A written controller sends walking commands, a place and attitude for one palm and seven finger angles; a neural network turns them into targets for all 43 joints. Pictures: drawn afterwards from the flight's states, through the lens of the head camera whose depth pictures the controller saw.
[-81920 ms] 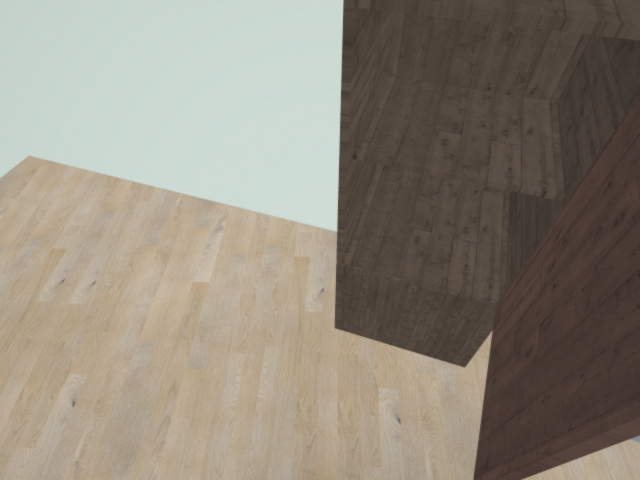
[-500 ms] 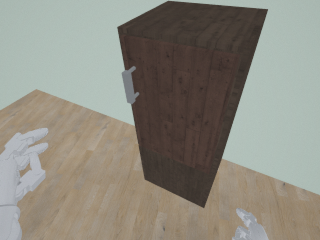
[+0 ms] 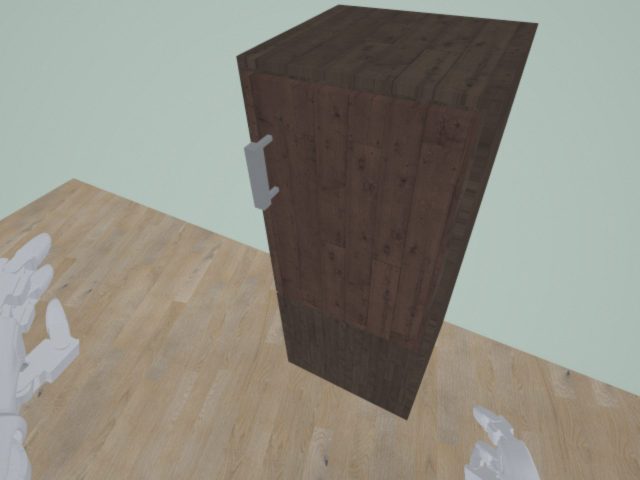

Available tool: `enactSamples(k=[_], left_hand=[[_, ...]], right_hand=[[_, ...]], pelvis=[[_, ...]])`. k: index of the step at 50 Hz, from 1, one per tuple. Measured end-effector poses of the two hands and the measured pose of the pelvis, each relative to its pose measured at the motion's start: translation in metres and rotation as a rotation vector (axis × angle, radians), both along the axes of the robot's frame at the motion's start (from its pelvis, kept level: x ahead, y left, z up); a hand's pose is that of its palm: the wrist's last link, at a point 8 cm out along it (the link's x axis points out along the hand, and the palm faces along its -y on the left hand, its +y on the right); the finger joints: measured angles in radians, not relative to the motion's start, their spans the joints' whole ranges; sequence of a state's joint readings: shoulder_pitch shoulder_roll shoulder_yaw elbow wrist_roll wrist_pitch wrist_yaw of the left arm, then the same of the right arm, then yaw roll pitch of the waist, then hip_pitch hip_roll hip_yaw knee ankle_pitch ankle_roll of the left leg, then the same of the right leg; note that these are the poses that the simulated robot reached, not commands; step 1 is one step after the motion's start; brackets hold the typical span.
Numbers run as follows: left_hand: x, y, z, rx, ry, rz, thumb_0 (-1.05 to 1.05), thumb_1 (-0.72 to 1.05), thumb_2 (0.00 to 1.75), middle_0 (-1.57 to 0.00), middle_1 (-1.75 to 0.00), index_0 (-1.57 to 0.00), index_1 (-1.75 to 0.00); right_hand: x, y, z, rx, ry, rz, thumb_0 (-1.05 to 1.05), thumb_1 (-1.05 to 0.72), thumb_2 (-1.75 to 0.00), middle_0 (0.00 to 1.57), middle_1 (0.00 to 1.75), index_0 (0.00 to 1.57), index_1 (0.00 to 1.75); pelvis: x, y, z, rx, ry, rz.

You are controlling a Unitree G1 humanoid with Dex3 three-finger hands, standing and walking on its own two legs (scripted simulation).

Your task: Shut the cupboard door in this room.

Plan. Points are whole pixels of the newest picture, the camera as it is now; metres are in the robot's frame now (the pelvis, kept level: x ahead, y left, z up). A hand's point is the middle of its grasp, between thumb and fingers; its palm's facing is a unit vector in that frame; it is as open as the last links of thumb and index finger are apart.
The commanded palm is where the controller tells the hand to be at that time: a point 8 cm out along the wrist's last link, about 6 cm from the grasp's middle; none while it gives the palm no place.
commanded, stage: step back with the hand held close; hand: left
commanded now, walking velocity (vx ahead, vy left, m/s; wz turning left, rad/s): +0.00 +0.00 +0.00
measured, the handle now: (264, 172) +0.63 +0.18 +0.07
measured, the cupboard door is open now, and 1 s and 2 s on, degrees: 0 0 0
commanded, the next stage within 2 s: stop stepping back and stand still in 1.36 s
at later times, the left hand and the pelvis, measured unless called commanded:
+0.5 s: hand (36, 374) +0.16 +0.28 +0.16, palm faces +0.39 -0.77 -0.50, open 7.4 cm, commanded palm +0.10 +0.31 +0.17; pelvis -0.04 +0.01 -0.01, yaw -1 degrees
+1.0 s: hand out of the picture +0.07 +0.29 +0.16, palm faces +0.51 -0.73 -0.45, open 7.4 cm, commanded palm +0.01 +0.32 +0.17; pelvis -0.11 +0.01 -0.02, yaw +4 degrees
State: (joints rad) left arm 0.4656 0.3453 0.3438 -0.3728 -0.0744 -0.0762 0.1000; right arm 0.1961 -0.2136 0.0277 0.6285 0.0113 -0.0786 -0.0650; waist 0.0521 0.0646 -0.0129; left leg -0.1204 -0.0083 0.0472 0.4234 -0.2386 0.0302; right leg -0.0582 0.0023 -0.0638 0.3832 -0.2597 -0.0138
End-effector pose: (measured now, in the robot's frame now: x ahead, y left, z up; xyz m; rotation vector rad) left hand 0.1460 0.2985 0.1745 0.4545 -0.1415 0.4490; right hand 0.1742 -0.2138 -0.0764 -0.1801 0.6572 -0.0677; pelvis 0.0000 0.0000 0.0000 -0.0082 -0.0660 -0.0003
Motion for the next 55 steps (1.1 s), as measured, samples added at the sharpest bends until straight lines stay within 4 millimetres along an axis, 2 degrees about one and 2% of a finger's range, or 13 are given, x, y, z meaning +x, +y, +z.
enactSamples(k=[7, 12, 19, 24, 34, 38, 47, 51, 55], left_hand=[[0.001, 0.006, -0.002, 0.033, 0.025, 0.012, 0.01, 0.89, 0.89, -0.21, -0.31, -0.21, -0.30], [0.000, 0.003, -0.007, 0.051, 0.064, -0.029, 0.01, 0.89, 0.89, -0.21, -0.31, -0.21, -0.30], [-0.010, 0.007, 0.003, 0.114, 0.057, -0.074, 0.01, 0.89, 0.89, -0.21, -0.31, -0.22, -0.30], [-0.025, 0.016, 0.005, 0.127, 0.024, -0.061, 0.01, 0.89, 0.89, -0.21, -0.31, -0.22, -0.30], [-0.062, 0.024, -0.013, 0.096, -0.016, -0.046, 0.01, 0.89, 0.89, -0.21, -0.31, -0.22, -0.30], [-0.076, 0.027, -0.010, 0.130, -0.057, -0.039, 0.01, 0.89, 0.89, -0.21, -0.31, -0.22, -0.30], [-0.114, 0.025, 0.005, 0.211, -0.123, 0.000, 0.01, 0.89, 0.89, -0.21, -0.31, -0.22, -0.30], [-0.121, 0.024, 0.002, 0.157, -0.157, -0.004, 0.01, 0.89, 0.89, -0.21, -0.31, -0.22, -0.30], [-0.124, 0.031, -0.004, 0.130, -0.175, -0.034, 0.01, 0.89, 0.89, -0.21, -0.31, -0.22, -0.30]], right_hand=[[-0.009, -0.009, -0.008, -0.011, 0.054, -0.025, 0.01, -0.90, -0.90, 0.20, 0.30, 0.20, 0.30], [-0.021, -0.019, -0.012, -0.041, 0.097, -0.069, 0.01, -0.90, -0.90, 0.20, 0.30, 0.20, 0.30], [-0.039, -0.021, -0.010, -0.057, 0.110, -0.121, 0.01, -0.90, -0.90, 0.20, 0.30, 0.20, 0.30], [-0.055, -0.017, -0.007, -0.058, 0.094, -0.129, 0.01, -0.90, -0.90, 0.20, 0.30, 0.20, 0.30], [-0.095, -0.009, -0.005, -0.101, 0.099, -0.098, 0.01, -0.90, -0.90, 0.20, 0.30, 0.20, 0.30], [-0.108, -0.007, -0.008, -0.121, 0.111, -0.072, 0.01, -0.90, -0.90, 0.20, 0.30, 0.20, 0.30], [-0.116, -0.005, -0.019, -0.101, 0.090, -0.014, 0.01, -0.90, -0.90, 0.20, 0.30, 0.20, 0.30], [-0.121, -0.002, -0.019, -0.105, 0.105, -0.005, 0.01, -0.90, -0.90, 0.20, 0.30, 0.20, 0.30], [-0.130, 0.004, -0.013, -0.131, 0.109, -0.016, 0.01, -0.90, -0.90, 0.20, 0.30, 0.20, 0.30]], pelvis=[[-0.005, 0.000, -0.002, -0.012, 0.041, 0.008], [-0.011, 0.005, -0.003, -0.011, 0.070, 0.006], [-0.025, 0.011, -0.006, -0.006, 0.079, -0.007], [-0.041, 0.014, -0.007, -0.008, 0.078, -0.011], [-0.073, 0.019, -0.012, -0.033, 0.078, 0.014], [-0.084, 0.017, -0.015, -0.036, 0.074, 0.046], [-0.102, 0.012, -0.023, -0.031, 0.062, 0.066], [-0.111, 0.015, -0.022, -0.024, 0.068, 0.073], [-0.122, 0.022, -0.023, -0.030, 0.076, 0.089]])
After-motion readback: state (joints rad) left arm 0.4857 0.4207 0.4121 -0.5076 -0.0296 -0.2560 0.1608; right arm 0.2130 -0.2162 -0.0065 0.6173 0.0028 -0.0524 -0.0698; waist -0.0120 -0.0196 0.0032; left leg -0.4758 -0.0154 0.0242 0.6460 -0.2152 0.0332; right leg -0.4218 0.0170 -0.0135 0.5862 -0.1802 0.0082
